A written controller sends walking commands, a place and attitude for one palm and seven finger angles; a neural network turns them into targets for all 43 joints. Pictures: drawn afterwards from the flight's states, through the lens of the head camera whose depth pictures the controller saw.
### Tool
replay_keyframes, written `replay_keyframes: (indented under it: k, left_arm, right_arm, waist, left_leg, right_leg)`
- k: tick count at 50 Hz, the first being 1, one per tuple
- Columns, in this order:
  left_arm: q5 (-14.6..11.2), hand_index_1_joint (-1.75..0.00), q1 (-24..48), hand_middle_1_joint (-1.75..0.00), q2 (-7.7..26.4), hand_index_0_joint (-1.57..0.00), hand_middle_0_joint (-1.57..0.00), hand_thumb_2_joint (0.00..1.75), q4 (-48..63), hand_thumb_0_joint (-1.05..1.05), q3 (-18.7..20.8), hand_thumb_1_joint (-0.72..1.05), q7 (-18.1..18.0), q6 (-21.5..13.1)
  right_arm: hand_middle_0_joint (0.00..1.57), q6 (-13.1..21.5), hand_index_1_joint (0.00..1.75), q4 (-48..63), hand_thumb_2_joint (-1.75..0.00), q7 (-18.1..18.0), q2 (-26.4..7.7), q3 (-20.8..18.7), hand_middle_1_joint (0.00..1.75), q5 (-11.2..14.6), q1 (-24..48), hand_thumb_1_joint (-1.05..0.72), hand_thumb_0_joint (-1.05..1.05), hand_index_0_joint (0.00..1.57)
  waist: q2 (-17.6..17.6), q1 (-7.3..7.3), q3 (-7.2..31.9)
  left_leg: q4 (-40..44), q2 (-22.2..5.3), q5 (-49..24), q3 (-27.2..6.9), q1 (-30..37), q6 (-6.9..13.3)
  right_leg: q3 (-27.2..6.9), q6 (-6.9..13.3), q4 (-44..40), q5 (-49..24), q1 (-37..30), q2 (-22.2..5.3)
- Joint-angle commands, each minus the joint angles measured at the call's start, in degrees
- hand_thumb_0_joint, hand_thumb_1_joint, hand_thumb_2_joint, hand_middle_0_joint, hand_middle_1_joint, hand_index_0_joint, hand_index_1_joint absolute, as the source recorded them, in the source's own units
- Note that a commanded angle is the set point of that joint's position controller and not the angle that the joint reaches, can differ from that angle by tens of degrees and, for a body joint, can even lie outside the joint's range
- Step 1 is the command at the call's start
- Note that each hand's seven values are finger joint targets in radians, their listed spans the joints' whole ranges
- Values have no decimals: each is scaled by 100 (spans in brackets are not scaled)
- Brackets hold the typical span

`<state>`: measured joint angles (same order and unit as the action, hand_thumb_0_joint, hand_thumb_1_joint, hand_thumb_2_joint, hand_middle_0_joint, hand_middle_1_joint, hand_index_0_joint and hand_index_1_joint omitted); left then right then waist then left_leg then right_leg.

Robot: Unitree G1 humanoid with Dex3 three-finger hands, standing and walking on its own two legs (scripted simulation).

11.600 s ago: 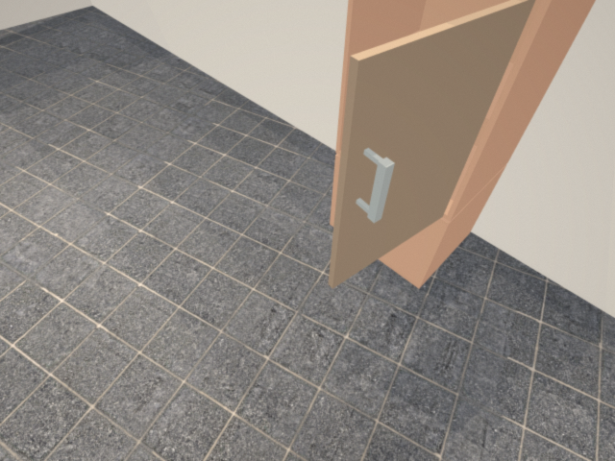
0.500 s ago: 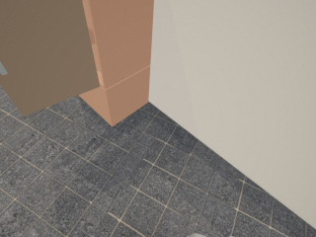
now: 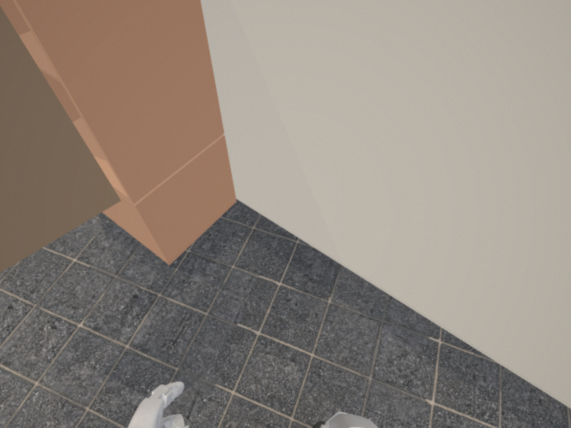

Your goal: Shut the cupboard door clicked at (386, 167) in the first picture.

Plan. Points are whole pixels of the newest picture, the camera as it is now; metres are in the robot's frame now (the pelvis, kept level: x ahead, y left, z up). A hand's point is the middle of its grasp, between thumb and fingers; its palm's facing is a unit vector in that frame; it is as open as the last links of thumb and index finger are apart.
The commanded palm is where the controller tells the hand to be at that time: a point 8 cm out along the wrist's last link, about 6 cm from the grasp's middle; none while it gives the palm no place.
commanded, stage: turn to face it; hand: left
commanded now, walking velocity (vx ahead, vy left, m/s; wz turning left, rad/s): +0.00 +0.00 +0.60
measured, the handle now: out of the picture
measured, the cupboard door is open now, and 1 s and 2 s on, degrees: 81 81 81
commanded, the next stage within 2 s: take the last steps up to it in 1.08 s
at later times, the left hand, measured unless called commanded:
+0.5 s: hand out of the picture +0.06 +0.27 -0.17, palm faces +0.32 -0.92 -0.24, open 7.3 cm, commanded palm none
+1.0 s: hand out of the picture +0.03 +0.17 -0.14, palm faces +0.53 -0.80 -0.26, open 7.3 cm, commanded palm none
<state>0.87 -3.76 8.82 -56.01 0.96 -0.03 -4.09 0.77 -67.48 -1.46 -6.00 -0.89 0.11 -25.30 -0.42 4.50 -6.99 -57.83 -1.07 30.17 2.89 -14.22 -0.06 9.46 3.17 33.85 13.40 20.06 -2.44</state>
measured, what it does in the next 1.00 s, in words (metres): steps on the spot, turning left: left foot, then right foot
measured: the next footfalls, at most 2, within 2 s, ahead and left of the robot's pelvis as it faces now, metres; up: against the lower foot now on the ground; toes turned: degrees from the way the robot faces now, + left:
left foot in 0.30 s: +0.11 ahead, +0.14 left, +0.00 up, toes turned +18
right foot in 0.78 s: +0.15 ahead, -0.10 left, +0.00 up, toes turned +24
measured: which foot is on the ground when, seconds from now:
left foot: up 0.00-0.28, down 0.30-0.78, up 0.80-1.00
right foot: down 0.00-0.30, up 0.32-0.76, down 0.78-1.00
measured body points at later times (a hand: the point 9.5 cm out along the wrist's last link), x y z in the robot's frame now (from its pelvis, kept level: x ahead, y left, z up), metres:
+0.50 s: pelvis +0.05 +0.04 +0.01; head +0.07 +0.07 +0.46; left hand +0.04 +0.32 -0.15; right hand +0.22 -0.18 -0.11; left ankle +0.07 +0.13 -0.73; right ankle +0.06 -0.12 -0.64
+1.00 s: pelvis +0.08 -0.03 +0.02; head +0.14 -0.02 +0.46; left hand +0.01 +0.21 -0.12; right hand +0.29 -0.21 -0.14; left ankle -0.01 +0.10 -0.65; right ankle +0.11 -0.12 -0.73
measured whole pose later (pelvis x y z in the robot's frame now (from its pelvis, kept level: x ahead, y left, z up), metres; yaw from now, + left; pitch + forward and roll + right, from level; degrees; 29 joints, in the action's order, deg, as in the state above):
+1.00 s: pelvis +0.08 -0.03 +0.02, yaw +33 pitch +0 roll +3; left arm 1.2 -12.2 9.1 -52.3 1.7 -1.6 0.1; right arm -5.0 -55.7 1.1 -14.9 -4.7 -0.9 -7.2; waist -0.6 1.2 -6.7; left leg -60.0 0.1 24.3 -0.1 -27.8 -3.8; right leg 8.1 1.2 28.1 17.2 11.1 -5.0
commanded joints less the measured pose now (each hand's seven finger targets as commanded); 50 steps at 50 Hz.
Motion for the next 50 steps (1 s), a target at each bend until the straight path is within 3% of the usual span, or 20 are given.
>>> replay_keyframes:
  k: [1, 5, 10, 13, 14, 15, 16, 17, 19, 22, 25, 31, 36, 37, 38, 39, 40, 42, 44, 50]
  left_arm:
    - [-39, -30, -1009, -30, 805, -20, -20, 90, -4, 0, 231, 90, -203, 109]
    - [32, -30, -537, -30, 763, -20, -20, 90, 139, 0, 277, 90, -205, 154]
    - [106, -30, -639, -30, 988, -20, -20, 90, 205, 0, 443, 90, -188, 272]
    - [48, -30, -574, -30, 1138, -20, -20, 90, 299, 0, 495, 90, -134, 378]
    - [12, -30, -600, -30, 1005, -20, -20, 90, 389, 0, 479, 90, -107, 435]
    - [-14, -30, -527, -30, 620, -20, -20, 90, 617, 0, 381, 90, -78, 490]
    - [33, -30, -87, -30, 747, -20, -20, 90, 811, 0, 339, 90, -101, 536]
    - [44, -30, -67, -30, 777, -20, -20, 90, 851, 0, 379, 90, -78, 532]
    - [72, -30, -232, -30, 832, -20, -20, 90, 659, 0, 429, 90, -63, 560]
    - [75, -30, -665, -30, 910, -20, -20, 90, 474, 0, 431, 90, -43, 582]
    - [57, -30, -729, -30, 949, -20, -20, 90, 500, 0, 412, 90, -68, 589]
    - [6, -30, -435, -30, 921, -20, -20, 90, 761, 0, 346, 90, -113, 572]
    - [-41, -30, -1098, -30, 996, -20, -20, 90, 641, 0, 361, 90, -154, 492]
    - [-30, -30, -1346, -30, 1122, -20, -20, 90, 607, 0, 404, 90, -174, 444]
    - [55, -30, -1519, -30, 1551, -20, -20, 90, 591, 0, 498, 90, -214, 388]
    - [94, -30, -1399, -30, 1871, -20, -20, 90, 662, 0, 528, 90, -228, 379]
    - [60, -30, -1189, -30, 1741, -20, -20, 90, 729, 0, 483, 90, -251, 372]
    - [19, -30, -688, -30, 1224, -20, -20, 90, 788, 0, 374, 90, -247, 335]
    - [14, -30, -747, -30, 1134, -20, -20, 90, 795, 0, 335, 90, -223, 318]
    - [77, -30, -1428, -30, 1276, -20, -20, 90, 525, 0, 392, 90, -218, 302]
  right_arm:
    - [20, -77, 30, 582, -90, 33, -524, -182, 30, -40, 305, -90, 0, 20]
    - [20, -283, 30, 641, -90, 146, -351, -219, 30, -92, 225, -90, 0, 20]
    - [20, -264, 30, 1163, -90, 236, -483, -273, 30, -113, 1068, -90, 0, 20]
    - [20, -232, 30, 1276, -90, 247, -834, -349, 30, -143, 923, -90, 0, 20]
    - [20, -190, 30, 1289, -90, 244, -1219, -433, 30, -156, 709, -90, 0, 20]
    - [20, -159, 30, 1364, -90, 215, -1881, -593, 30, -195, 435, -90, 0, 20]
    - [20, -187, 30, 1333, -90, 130, -2124, -607, 30, -200, 325, -90, 0, 20]
    - [20, -171, 30, 1450, -90, 91, -2112, -590, 30, -200, 611, -90, 0, 20]
    - [20, -142, 30, 1651, -90, 33, -1872, -517, 30, -188, 1277, -90, 0, 20]
    - [20, -92, 30, 1751, -90, 34, -1705, -443, 30, -141, 1482, -90, 0, 20]
    - [20, -96, 30, 1742, -90, 52, -1733, -465, 30, -116, 1424, -90, 0, 20]
    - [20, -190, 30, 1703, -90, 95, -1864, -553, 30, -152, 1337, -90, 0, 20]
    - [20, -280, 30, 1818, -90, 113, -1822, -593, 30, -112, 1781, -90, 0, 20]
    - [20, -286, 30, 1868, -90, 124, -1706, -574, 30, -73, 1882, -90, 0, 20]
    - [20, -283, 30, 1935, -90, 158, -1371, -544, 30, -13, 1862, -90, 0, 20]
    - [20, -258, 30, 2050, -90, 182, -1264, -520, 30, -40, 2032, -90, 0, 20]
    - [20, -289, 30, 2001, -90, 202, -1475, -583, 30, -88, 1975, -90, 0, 20]
    - [20, -397, 30, 1675, -90, 232, -1409, -571, 30, -120, 1802, -90, 0, 20]
    - [20, -429, 30, 1648, -90, 275, -1247, -505, 30, -121, 1796, -90, 0, 20]
    - [20, -395, 30, 1671, -90, 267, -1031, -369, 30, -75, 2288, -90, 0, 20]
  waist:
    - [684, -492, 888]
    - [824, -163, 863]
    - [984, -428, 687]
    - [438, -219, 807]
    - [-639, -80, 920]
    - [-2393, 78, 920]
    - [-1589, 182, 1052]
    - [-1003, -18, 1010]
    - [-986, -277, 830]
    - [-597, -450, 887]
    - [-397, -418, 1004]
    - [-702, -255, 1032]
    - [-836, -539, 1194]
    - [-457, -689, 1230]
    - [889, -775, 1288]
    - [1923, -810, 990]
    - [1275, -674, 904]
    - [1305, -385, 647]
    - [1119, -383, 689]
    - [1158, -725, 854]
  left_leg:
    - [-1320, -492, -331, -339, -1426, -191]
    - [-394, -478, -839, 56, -912, -324]
    - [1074, -383, -706, 295, -857, -309]
    - [2413, -161, -1567, 463, 130, -261]
    - [3173, -582, -2042, -347, 530, -52]
    - [3880, -2088, -3349, -2577, 714, 686]
    - [4049, -2489, -3592, -3062, 530, 1204]
    - [4160, -2335, -2854, -2795, 332, 1274]
    - [4146, -1687, -2281, -2215, 59, 960]
    - [4121, -1253, -2539, -1582, 200, 745]
    - [4109, -1203, -2556, -1629, 421, 836]
    - [3860, -1196, -2742, -2076, 583, 996]
    - [3343, -830, -2968, -2245, -227, 763]
    - [3030, -548, -2531, -2097, -732, 524]
    - [2003, 108, -1328, -1367, -1774, 107]
    - [581, 667, 368, -482, -2241, -239]
    - [-340, 348, 355, -752, -2006, -192]
    - [-1126, 113, -322, -668, -2003, -286]
    - [-1077, 77, -636, -449, -2009, -367]
    - [512, 90, -398, -17, -1486, -418]
  right_leg:
    - [-945, 579, -1421, -3910, -1297, -2031]
    - [-161, 313, -1687, -1977, -378, -1751]
    - [-117, 308, -1290, -1068, -599, -1988]
    - [178, -42, -395, -305, -263, -1837]
    - [359, -330, 545, 367, 182, -1435]
    - [346, -770, 2130, 2565, 1376, -561]
    - [-561, -665, 2974, 2558, 1444, -430]
    - [-814, -603, 3305, 2062, 1446, -495]
    - [-984, -669, 3620, 1247, 1577, -425]
    - [-993, -767, 3513, 636, 1399, -367]
    - [-998, -834, 3107, 641, 1300, -308]
    - [-963, -828, 1714, 1208, 903, -97]
    - [-816, -691, -231, 517, -769, 202]
    - [-936, -639, -1121, 66, -1479, 33]
    - [-2140, -296, -1911, 311, -2278, -1157]
    - [-3284, 396, -2066, -666, -1877, -2492]
    - [-2785, 636, -1808, -1423, -1377, -2581]
    - [-1869, 464, -1456, -2194, -1244, -1752]
    - [-1185, 295, -1307, -2550, -1428, -1486]
    - [-917, 339, -1068, -3355, -2017, -1583]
